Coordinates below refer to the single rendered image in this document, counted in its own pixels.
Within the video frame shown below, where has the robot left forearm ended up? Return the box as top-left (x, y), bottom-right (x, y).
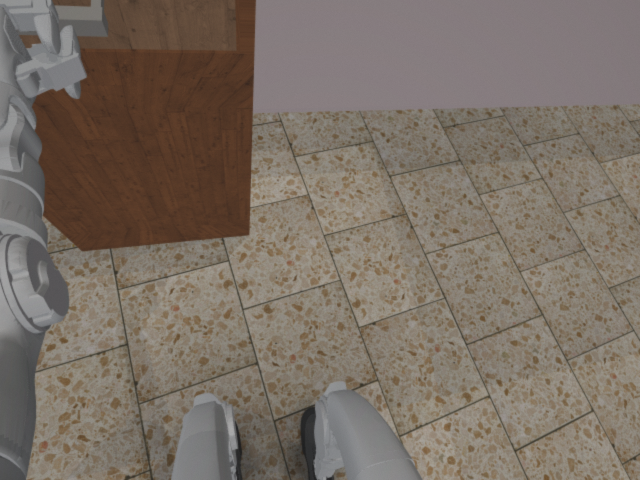
top-left (0, 81), bottom-right (48, 250)

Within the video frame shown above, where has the drawer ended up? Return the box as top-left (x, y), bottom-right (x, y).
top-left (19, 0), bottom-right (237, 51)

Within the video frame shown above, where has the handle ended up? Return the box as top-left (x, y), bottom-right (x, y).
top-left (4, 0), bottom-right (108, 37)

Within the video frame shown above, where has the left robot hand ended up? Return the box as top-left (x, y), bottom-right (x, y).
top-left (0, 0), bottom-right (87, 107)

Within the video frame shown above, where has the left robot upper arm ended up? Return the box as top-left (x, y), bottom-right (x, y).
top-left (0, 234), bottom-right (69, 480)

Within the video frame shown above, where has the robot right foot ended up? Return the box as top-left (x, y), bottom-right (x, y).
top-left (301, 407), bottom-right (334, 480)

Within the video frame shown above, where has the cabinet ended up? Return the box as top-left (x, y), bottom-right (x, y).
top-left (32, 0), bottom-right (256, 251)

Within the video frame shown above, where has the right robot thigh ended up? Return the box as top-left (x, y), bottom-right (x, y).
top-left (315, 389), bottom-right (423, 480)

